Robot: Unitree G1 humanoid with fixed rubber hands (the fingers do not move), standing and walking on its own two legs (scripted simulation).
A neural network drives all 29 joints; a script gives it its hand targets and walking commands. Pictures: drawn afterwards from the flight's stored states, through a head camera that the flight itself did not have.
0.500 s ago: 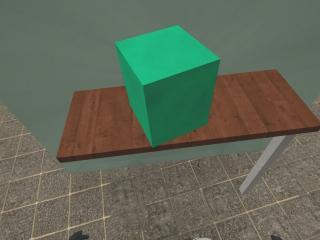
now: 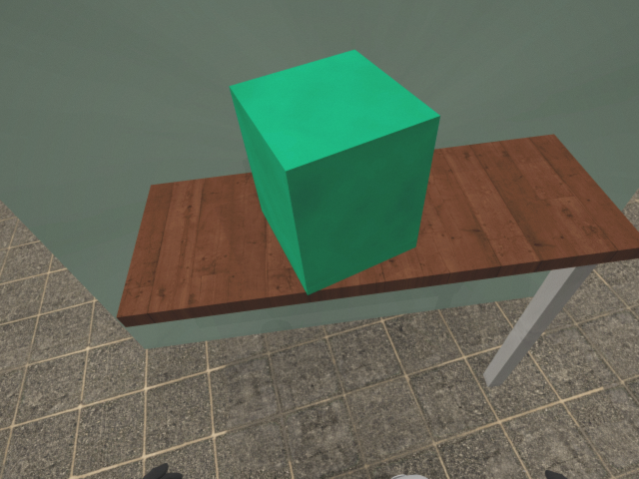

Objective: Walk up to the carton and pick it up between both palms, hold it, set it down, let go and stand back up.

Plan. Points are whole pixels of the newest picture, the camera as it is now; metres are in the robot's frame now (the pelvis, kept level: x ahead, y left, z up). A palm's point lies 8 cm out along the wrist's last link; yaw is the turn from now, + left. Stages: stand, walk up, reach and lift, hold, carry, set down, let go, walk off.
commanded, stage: walk up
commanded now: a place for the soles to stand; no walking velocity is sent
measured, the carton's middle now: (331, 173) +0.53 +0.00 +0.08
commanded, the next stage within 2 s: none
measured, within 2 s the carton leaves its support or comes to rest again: neither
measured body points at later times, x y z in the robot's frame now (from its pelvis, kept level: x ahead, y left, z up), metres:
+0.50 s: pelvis +0.00 +0.00 +0.00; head +0.02 -0.01 +0.45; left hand +0.12 +0.26 -0.10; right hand +0.08 -0.28 -0.12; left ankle +0.00 +0.07 -0.71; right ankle +0.04 -0.13 -0.71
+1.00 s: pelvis +0.00 -0.01 +0.00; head +0.02 -0.02 +0.45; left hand +0.11 +0.26 -0.10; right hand +0.08 -0.28 -0.12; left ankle +0.00 +0.07 -0.71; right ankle +0.04 -0.13 -0.71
